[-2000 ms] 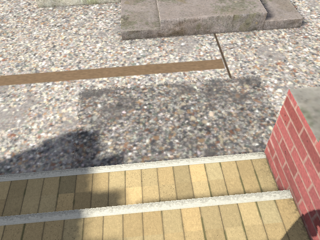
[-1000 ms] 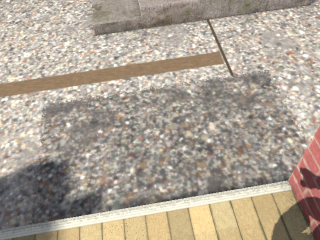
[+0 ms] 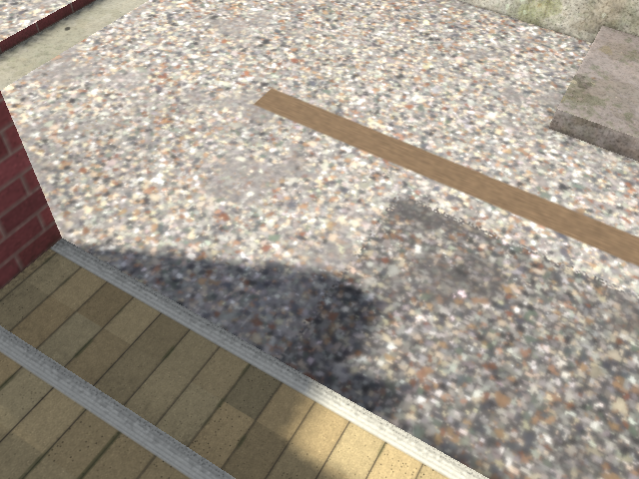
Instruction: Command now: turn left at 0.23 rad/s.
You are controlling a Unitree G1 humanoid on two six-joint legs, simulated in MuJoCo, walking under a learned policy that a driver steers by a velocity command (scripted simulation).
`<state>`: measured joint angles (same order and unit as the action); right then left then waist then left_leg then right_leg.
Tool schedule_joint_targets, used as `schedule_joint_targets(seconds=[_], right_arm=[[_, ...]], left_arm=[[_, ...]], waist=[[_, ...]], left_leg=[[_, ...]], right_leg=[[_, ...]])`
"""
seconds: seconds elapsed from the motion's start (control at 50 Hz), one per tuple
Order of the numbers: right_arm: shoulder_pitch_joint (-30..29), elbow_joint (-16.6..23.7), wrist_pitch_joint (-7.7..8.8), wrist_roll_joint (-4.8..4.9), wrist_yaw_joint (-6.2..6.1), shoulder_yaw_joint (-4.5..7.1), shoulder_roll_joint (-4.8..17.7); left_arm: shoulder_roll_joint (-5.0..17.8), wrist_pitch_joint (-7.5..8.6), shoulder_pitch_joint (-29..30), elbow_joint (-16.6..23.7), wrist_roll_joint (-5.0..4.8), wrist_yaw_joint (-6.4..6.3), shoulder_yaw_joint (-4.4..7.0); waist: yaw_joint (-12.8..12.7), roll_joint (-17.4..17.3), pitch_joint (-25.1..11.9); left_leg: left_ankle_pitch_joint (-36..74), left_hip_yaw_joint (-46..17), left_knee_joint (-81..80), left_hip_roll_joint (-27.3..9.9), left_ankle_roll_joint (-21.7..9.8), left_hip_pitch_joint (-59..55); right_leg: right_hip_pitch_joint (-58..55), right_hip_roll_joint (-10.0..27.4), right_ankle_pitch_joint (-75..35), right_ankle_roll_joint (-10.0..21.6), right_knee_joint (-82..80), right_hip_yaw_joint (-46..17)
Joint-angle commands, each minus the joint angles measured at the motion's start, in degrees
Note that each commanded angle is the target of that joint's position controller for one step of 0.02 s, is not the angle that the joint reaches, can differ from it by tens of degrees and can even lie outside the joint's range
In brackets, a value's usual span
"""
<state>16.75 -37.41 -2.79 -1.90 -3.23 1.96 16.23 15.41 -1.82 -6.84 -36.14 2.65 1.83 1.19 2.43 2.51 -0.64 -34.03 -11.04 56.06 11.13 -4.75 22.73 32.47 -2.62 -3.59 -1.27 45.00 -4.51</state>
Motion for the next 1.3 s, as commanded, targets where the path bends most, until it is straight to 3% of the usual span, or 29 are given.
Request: schedule_joint_targets(seconds=[0.02, 0.1, 0.14, 0.16, 0.18, 0.2, 0.26, 0.3, 0.48, 0.56, 0.58, 0.6, 0.62, 0.64, 0.66, 0.68, 0.74, 0.82, 0.9, 1.02, 1.06, 1.12, 1.16, 1.18, 1.2, 1.22, 1.24, 1.26, 1.3], right_arm=[[0.2, 1.45, 0.97, 0.15, 0.13, 0.82, 4.32], [3.58, -0.85, 1.42, 0.48, 0.47, -0.6, 1.38], [4.95, -0.28, 2.43, 1.6, 1.04, -0.44, 0.11], [5.77, -1.05, 2.2, 0.99, 0.8, 0.05, 1.6], [3.39, -0.14, 1.91, -0.81, 0.56, 0.16, 2.47], [0.07, 1.3, 2.1, -0.61, 0.58, -0.34, 1.83], [-9.73, 3.59, 0.25, -1.16, 0.63, -0.03, 2.39], [-9.21, 4.1, -1.01, -1.3, 0.56, -0.64, 0.03], [-13.25, 11.58, -1.06, -0.69, 0.71, -2.56, -3.26], [-1.46, 11.07, -0.52, 0.58, 2.38, -3.34, -2.76], [10.76, 7.82, -0.6, 0.73, 2.78, -2.09, -0.19], [20.11, 4.36, 0.01, 0.46, 3.16, 0.04, 6.39], [23.5, 3.24, 1.17, 3.91, 2.23, 1.15, 12.06], [19.74, 1.9, 2.58, 2.61, 0.93, 0.45, 10.97], [6.94, 2.93, 3.53, -0.36, 0.54, -0.19, 9.67], [-2.72, 3.91, 3.99, -1.61, 1.24, -0.37, 7.47], [-10.0, 3.5, 3.97, -0.54, 4.05, -1.84, -0.28], [5.45, -2.92, 4.11, 0.16, 2.81, 0.47, 5.27], [19.34, -8.11, 5.0, -0.86, 1.58, 1.64, 6.67], [19.6, -10.01, 5.73, -1.2, 0.45, 1.36, 4.45], [18.08, -11.48, 6.07, -0.19, 0.74, 1.34, 4.39], [18.13, -13.73, 5.66, -0.48, 0.69, 1.19, 4.69], [18.81, -15.62, 4.77, 0.07, 0.74, 0.95, 5.13], [20.52, -16.69, 4.44, -0.09, 1.42, 1.06, 2.11], [25.16, -15.26, 4.85, 2.66, 0.98, 0.83, 0.59], [21.93, -13.13, 5.58, 3.7, 1.1, 1.71, 6.85], [13.09, -11.52, 5.6, 1.43, 1.08, 2.23, 7.85], [7.17, -11.09, 5.37, -0.13, 1.65, 2.59, 8.62], [8.87, -13.31, 4.58, -0.98, 2.74, 2.96, 6.61]], left_arm=[[1.2, 2.36, 4.1, 3.52, -1.76, 0.7, 0.22], [0.35, 1.82, -8.32, -3.52, -2.3, -0.13, 1.02], [4.42, 2.36, -22.91, -7.76, -2.33, -0.01, 1.83], [4.13, 2.7, -23.28, -7.54, -4.22, 0.44, 1.67], [6.47, 2.97, -19.9, -5.43, -4.52, 0.27, 2.6], [10.03, 3.03, -13.8, -3.77, -3.53, -0.92, 4.02], [5.82, 2.09, -8.65, -2.73, -1.16, -2.01, 2.59], [5.91, 1.68, -9.25, -2.76, -1.26, -2.27, 2.64], [7.69, 1.14, -12.62, -0.52, -0.84, -4.82, 3.9], [9.08, 0.01, -6.88, 1.72, -2.15, -3.96, 5.04], [7.93, -0.05, -4.25, 2.71, -3.09, -3.73, 5.25], [1.09, -0.04, -0.99, 4.74, -3.69, -3.66, 4.01], [-1.03, 2.12, 8.91, 11.39, -0.41, -2.66, 3.33], [2.96, 3.66, 17.59, 12.57, -0.38, -3.09, 4.41], [3.07, 3.72, 9.88, 10.74, -2.11, -3.11, 4.62], [3.97, 2.74, 0.76, 6.66, -2.14, -3.32, 4.81], [5.32, -1.86, -13.23, -2.33, -2.35, -1.57, 5.69], [2.96, -2.47, -4.65, -2.46, -1.27, 0.48, 4.16], [2.52, -1.91, 3.96, -1.6, -0.27, 0.09, 4.3], [-0.26, -0.24, 13.4, -0.95, -1.48, 1.42, 2.37], [-2.66, 0.52, 12.68, -1.21, -1.82, 1.98, 1.05], [0.21, 0.81, 2.66, -6.21, -1.59, 0.79, 1.63], [1.13, 1.41, -13.69, -13.66, -0.24, -0.64, 2.53], [3.42, 1.8, -19.81, -16.02, -0.23, -0.86, 3.18], [6.0, 2.52, -24.03, -14.12, -0.97, -0.42, 2.89], [8.43, 2.34, -25.4, -13.86, -3.17, -0.46, 4.21], [8.16, 1.81, -18.69, -13.12, -2.75, -1.41, 4.37], [4.12, 1.78, -11.38, -11.4, -2.6, -1.8, 3.17], [1.95, 4.59, -11.15, -12.64, -0.72, -1.8, 1.97]], waist=[[1.31, -7.9, -0.51], [-0.08, -2.15, 1.76], [-3.8, 10.04, -6.47], [-3.51, 6.69, -8.76], [-2.63, 4.1, -7.14], [-2.69, 8.86, -7.41], [-3.66, 2.53, -3.39], [-3.11, 2.68, -3.4], [-5.02, 3.81, -7.37], [-0.39, 13.36, -5.62], [5.48, 9.71, -2.72], [10.64, -14.22, 4.35], [12.92, -27.3, 11.27], [12.05, -16.75, 17.03], [1.09, -13.07, 17.31], [-5.8, -13.93, 14.59], [-12.68, -11.08, 7.01], [-4.86, -4.24, 6.31], [3.62, -8.39, 4.92], [6.97, -8.08, 6.68], [5.83, -8.08, 7.03], [2.49, -5.65, 7.72], [-4.7, 0.84, 0.54], [-5.53, 7.61, -4.66], [-4.61, 6.13, -15.78], [-9.48, 6.54, -18.92], [-7.68, 6.0, -7.94], [-5.07, 0.77, 0.65], [-0.76, -0.12, 6.92]], left_leg=[[19.43, -15.31, -9.9, -9.4, -9.15, -2.82], [15.05, -4.48, 3.29, -4.9, -4.94, 12.24], [-17.4, 6.83, 32.58, -0.03, -0.9, 28.46], [-20.98, 10.3, 45.42, -1.81, 0.11, 32.18], [-13.53, 12.38, 52.92, -4.69, 1.54, 35.25], [-5.83, 11.58, 54.05, -7.29, 3.23, 37.07], [3.7, 11.41, 53.87, -8.78, 4.62, 26.33], [4.92, 12.8, 55.75, -7.72, 4.42, 25.21], [-1.35, 12.63, 49.3, -8.96, 5.09, 24.98], [-17.46, 15.1, 19.98, -5.89, -0.32, -10.13], [-16.88, 14.28, 8.89, -4.17, -1.63, -22.2], [-33.71, -10.05, -17.83, -14.58, -3.5, -24.35], [-3.97, -41.34, -31.49, -34.4, -0.56, -19.86], [1.55, -49.83, -40.25, -33.47, -1.06, -11.52], [0.98, -44.97, -37.43, -33.36, -1.57, -4.24], [5.59, -30.81, -31.38, -29.27, 0.12, 3.06], [7.02, -2.63, -25.11, -19.46, 3.17, 20.46], [6.32, 2.67, -26.98, -18.93, 0.95, 3.08], [20.58, 1.85, -23.03, -21.07, -2.42, -22.55], [23.19, 4.44, -19.03, -20.7, -5.76, -20.84], [25.19, 6.05, -19.2, -20.29, -5.09, -10.36], [33.85, 6.7, -9.31, -20.34, -6.02, -10.17], [38.56, 11.55, 15.31, -16.08, -5.51, -9.04], [-2.45, 13.67, 39.61, -10.57, -4.0, 8.69], [-16.61, 6.19, 53.69, -10.33, -3.58, 22.12], [-4.86, 4.61, 50.86, -9.3, -2.67, 30.47], [4.33, 9.61, 47.15, -11.83, -1.45, 37.02], [10.88, 9.67, 40.23, -14.31, -1.34, 33.28], [19.61, 5.1, 22.76, -16.84, 0.47, 22.17]], right_leg=[[-5.05, 2.54, -8.29, 2.05, -16.85, -0.47], [-33.78, 3.99, -19.19, 2.22, -30.16, 7.35], [-56.16, 16.81, -45.41, 8.33, -14.51, -4.55], [-53.9, 19.77, -35.84, 14.09, -13.04, -11.83], [-46.54, 22.57, -21.64, 19.07, -17.1, -17.54], [-39.84, 27.37, -1.22, 24.55, -24.8, -26.86], [-17.41, 17.53, 6.82, 21.13, -29.52, -19.15], [-14.38, 13.81, 0.98, 19.26, -27.98, -16.02], [-22.66, 11.98, -5.5, 18.97, -29.12, -18.28], [-0.46, 7.09, 12.49, 13.39, -39.67, -13.58], [10.86, 5.5, 27.19, 9.77, -36.37, -14.56], [26.18, -1.72, 47.25, 4.62, -6.2, -10.49], [46.11, -7.49, 49.22, 2.84, 10.05, -12.94], [48.84, -7.13, 43.13, 2.05, 17.15, -19.21], [43.4, -7.57, 35.06, 1.87, 21.81, -20.76], [33.15, -7.12, 27.15, 1.46, 26.52, -18.51], [7.07, -7.25, 4.37, 0.59, 34.5, -6.25], [10.43, -4.29, -4.94, 2.02, 25.04, -3.58], [22.45, -4.44, 0.97, 1.82, 15.3, -4.78], [13.17, -1.81, -8.67, 1.94, -9.96, 1.19], [-2.7, 0.15, -11.52, 3.46, -15.39, 5.63], [-13.76, 2.01, -4.85, 6.32, -21.56, 6.11], [-31.97, 0.97, -6.94, 7.99, -30.26, 9.03], [-49.39, 8.35, -15.86, 10.72, -20.97, 0.06], [-65.54, 19.78, -31.79, 13.31, 1.88, -9.98], [-65.34, 25.88, -4.21, 20.85, -12.18, -22.44], [-53.33, 25.66, 24.04, 22.77, -25.52, -26.44], [-41.41, 21.73, 27.51, 19.73, -30.72, -22.87], [-24.96, 18.17, 7.9, 17.57, -29.48, -17.38]])
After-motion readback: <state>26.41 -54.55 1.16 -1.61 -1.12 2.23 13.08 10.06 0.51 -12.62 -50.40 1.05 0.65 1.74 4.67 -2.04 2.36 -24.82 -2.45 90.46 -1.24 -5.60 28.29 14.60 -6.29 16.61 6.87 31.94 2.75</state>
